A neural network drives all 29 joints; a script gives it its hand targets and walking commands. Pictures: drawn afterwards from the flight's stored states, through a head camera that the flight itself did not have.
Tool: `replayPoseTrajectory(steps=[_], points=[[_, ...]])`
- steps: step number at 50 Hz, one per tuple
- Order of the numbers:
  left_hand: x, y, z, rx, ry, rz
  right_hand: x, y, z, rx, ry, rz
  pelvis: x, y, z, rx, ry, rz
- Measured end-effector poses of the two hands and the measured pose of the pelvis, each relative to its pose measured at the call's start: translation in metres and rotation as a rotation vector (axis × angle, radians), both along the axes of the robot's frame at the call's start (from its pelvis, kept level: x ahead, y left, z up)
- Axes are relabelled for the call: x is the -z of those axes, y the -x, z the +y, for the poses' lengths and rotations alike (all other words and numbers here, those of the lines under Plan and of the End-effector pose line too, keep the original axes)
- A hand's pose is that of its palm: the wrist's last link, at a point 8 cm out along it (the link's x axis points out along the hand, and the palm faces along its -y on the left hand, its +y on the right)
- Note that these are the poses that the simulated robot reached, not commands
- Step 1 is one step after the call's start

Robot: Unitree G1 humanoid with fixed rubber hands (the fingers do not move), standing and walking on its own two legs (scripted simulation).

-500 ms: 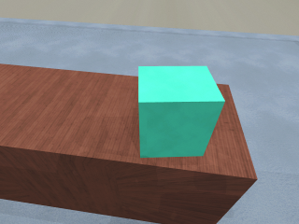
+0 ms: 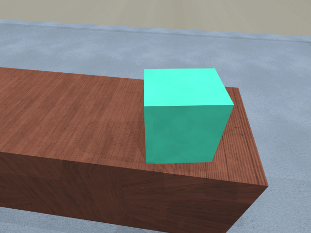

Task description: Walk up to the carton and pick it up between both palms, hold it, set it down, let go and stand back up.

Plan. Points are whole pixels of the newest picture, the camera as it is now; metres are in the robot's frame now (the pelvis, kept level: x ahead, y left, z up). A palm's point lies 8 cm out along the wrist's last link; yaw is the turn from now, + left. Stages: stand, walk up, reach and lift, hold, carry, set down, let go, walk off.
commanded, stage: stand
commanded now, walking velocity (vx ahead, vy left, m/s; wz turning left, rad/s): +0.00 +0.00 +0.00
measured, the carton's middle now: (179, 117) +0.51 -0.04 +0.02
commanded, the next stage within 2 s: none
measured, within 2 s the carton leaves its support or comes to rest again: neither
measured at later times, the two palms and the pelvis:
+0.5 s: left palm out of the picture +0.05 +0.30 -0.11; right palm out of the picture +0.10 -0.27 -0.11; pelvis +0.00 +0.00 +0.00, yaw +0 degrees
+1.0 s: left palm out of the picture +0.05 +0.30 -0.11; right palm out of the picture +0.10 -0.27 -0.11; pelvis +0.00 +0.00 +0.00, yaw +0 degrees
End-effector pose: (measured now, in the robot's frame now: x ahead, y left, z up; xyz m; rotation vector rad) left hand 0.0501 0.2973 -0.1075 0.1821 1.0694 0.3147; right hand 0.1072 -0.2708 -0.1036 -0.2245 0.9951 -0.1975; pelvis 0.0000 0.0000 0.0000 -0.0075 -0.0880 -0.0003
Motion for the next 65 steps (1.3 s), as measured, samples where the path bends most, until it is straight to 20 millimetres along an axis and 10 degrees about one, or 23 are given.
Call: replayPoseTrajectory(steps=[65], points=[[0.0005, -0.0055, 0.0013, 0.004, -0.005, 0.023, 0.007, 0.0097, -0.0029, 0.008, 0.002, 0.056, 0.0, -0.0006, 0.0001, 0.0, 0.0, 0.004]])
